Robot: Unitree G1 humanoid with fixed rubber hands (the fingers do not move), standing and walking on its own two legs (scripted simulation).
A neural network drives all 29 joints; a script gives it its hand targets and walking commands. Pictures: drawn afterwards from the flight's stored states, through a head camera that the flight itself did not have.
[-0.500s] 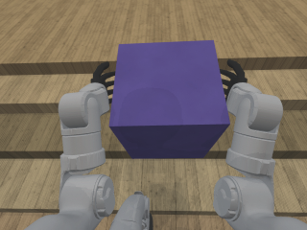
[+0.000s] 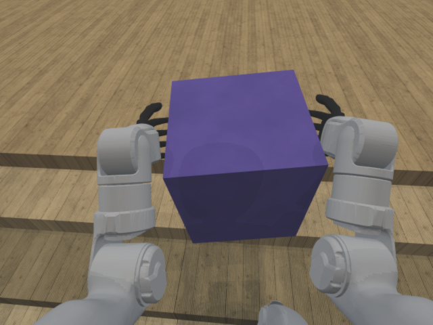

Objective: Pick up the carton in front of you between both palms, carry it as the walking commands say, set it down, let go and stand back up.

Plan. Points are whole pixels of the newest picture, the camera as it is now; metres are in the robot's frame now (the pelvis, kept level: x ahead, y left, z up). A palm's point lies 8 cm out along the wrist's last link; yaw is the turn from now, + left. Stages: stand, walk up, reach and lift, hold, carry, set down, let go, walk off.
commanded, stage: carry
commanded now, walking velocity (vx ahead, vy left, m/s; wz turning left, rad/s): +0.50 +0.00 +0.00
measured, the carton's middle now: (238, 164) +0.37 +0.03 +0.11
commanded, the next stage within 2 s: none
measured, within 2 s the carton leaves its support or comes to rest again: neither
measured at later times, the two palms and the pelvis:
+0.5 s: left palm (229, 29) +0.61 +0.08 +0.26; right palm (383, 41) +0.59 -0.22 +0.26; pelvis +0.24 -0.03 +0.10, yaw -2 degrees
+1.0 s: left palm out of the picture +0.70 +0.05 +0.30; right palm out of the picture +0.70 -0.25 +0.31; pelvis +0.37 -0.09 +0.17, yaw -2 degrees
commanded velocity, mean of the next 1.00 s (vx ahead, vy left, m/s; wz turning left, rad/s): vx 0.03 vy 0.00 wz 0.00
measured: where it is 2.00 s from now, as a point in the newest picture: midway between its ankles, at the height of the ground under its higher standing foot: (263, 202)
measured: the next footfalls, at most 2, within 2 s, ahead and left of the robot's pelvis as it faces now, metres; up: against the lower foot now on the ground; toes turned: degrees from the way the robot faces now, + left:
left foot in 0.54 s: +0.43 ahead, +0.01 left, +0.10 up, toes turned +2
right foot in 0.90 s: +0.44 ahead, -0.19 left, +0.10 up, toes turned -4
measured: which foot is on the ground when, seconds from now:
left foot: up 0.00-0.52, down 0.54-1.00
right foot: down 0.00-0.54, up 0.56-0.88, down 0.90-1.00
